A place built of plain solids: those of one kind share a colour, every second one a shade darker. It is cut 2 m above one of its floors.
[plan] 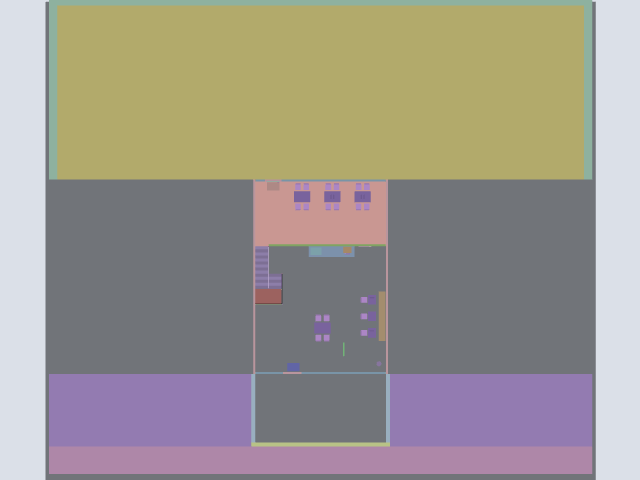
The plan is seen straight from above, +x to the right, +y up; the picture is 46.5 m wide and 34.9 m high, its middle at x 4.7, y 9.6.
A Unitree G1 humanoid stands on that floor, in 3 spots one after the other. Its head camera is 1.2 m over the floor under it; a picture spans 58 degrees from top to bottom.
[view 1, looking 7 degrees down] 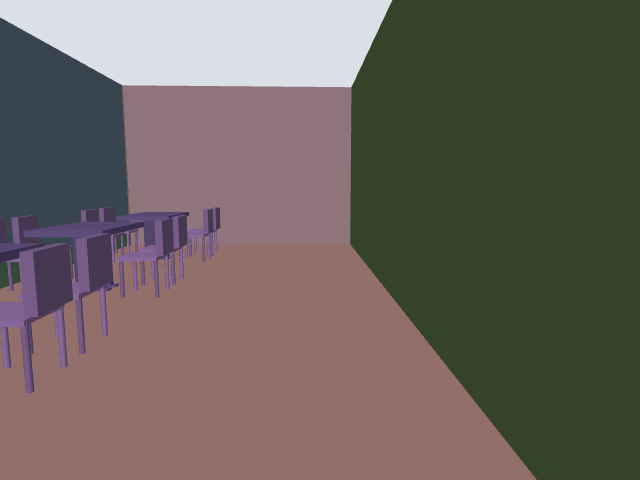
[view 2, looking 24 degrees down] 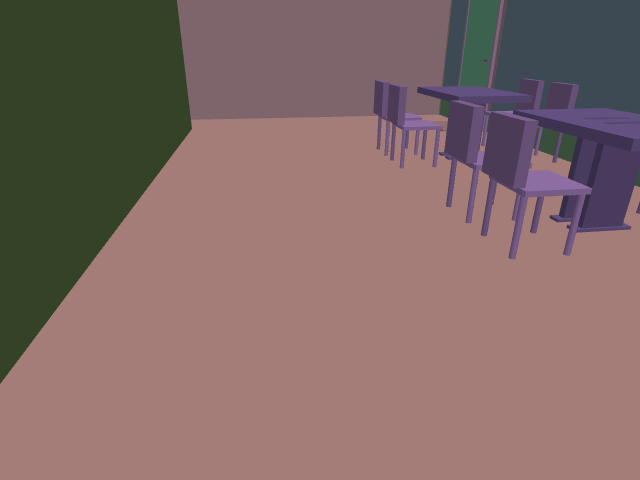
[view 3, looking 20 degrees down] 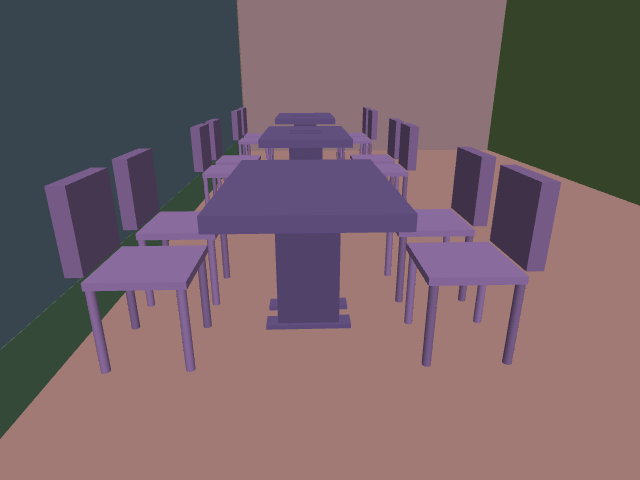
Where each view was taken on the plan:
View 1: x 0.46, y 10.24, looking -2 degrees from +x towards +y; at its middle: wall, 9.11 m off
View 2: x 8.29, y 10.34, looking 172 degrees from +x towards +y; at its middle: upper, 2.95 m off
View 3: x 1.30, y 12.75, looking -2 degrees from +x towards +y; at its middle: meeting_table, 2.10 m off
